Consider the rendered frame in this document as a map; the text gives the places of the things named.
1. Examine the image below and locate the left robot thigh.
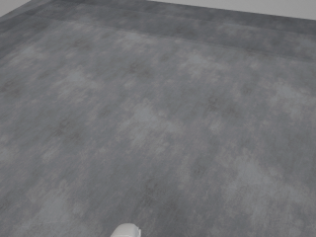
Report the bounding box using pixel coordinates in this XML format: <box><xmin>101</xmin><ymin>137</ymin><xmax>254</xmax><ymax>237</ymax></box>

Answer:
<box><xmin>111</xmin><ymin>223</ymin><xmax>141</xmax><ymax>237</ymax></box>

